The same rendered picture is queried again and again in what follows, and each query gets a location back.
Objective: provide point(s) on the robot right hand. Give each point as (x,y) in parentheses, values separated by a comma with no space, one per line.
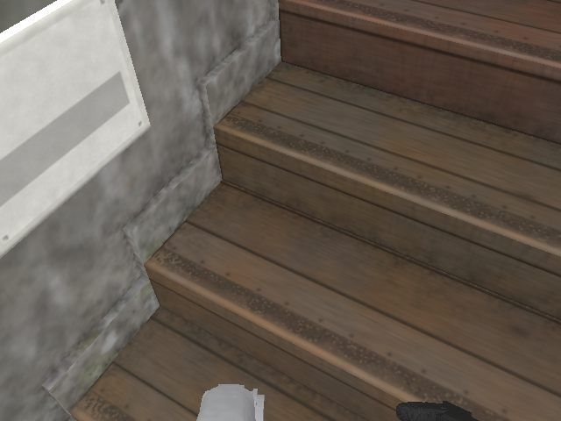
(419,411)

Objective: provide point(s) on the robot left thigh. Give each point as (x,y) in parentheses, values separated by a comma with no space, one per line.
(232,402)

